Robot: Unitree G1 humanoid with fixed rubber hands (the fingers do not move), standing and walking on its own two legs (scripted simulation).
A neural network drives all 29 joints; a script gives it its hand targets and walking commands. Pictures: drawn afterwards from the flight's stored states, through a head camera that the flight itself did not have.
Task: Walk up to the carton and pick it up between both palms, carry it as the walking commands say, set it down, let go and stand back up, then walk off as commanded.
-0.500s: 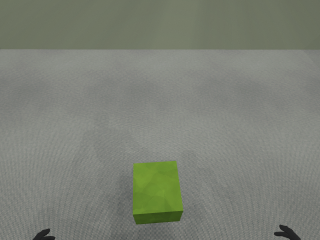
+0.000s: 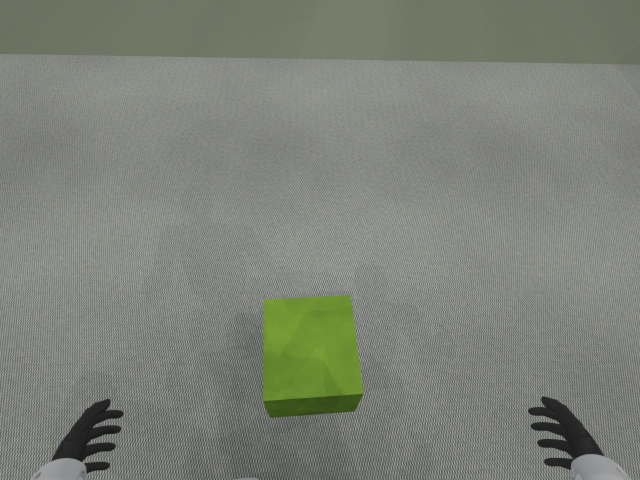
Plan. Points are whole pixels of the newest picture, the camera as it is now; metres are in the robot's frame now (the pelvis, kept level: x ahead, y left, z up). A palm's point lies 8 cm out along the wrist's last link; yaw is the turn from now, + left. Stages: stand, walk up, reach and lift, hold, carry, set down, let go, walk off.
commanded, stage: reach and lift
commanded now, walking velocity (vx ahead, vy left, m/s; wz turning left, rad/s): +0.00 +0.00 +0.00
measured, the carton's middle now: (310, 356) +0.46 +0.02 -0.66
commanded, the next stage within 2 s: none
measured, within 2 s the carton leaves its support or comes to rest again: neither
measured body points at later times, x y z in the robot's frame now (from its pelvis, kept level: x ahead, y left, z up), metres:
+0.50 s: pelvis -0.06 +0.02 -0.05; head +0.10 +0.02 +0.38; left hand +0.24 +0.29 -0.14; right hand +0.26 -0.27 -0.13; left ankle +0.01 +0.14 -0.73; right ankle -0.03 -0.12 -0.73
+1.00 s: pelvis -0.09 +0.01 -0.09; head +0.18 +0.02 +0.27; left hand +0.37 +0.27 -0.19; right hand +0.40 -0.23 -0.17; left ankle +0.01 +0.14 -0.73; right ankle -0.03 -0.12 -0.73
